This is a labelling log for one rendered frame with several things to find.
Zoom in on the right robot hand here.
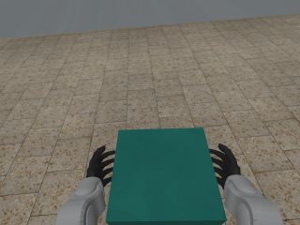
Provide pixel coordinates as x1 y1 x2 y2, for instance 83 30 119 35
209 143 241 189

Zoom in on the carton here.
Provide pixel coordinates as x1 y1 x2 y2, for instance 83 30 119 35
105 127 227 225

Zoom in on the left robot hand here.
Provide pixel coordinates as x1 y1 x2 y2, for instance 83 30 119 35
85 145 115 187

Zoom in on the robot left forearm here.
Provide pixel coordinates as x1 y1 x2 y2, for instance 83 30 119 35
54 176 106 225

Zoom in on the robot right forearm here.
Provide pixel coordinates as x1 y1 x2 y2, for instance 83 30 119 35
223 174 284 225

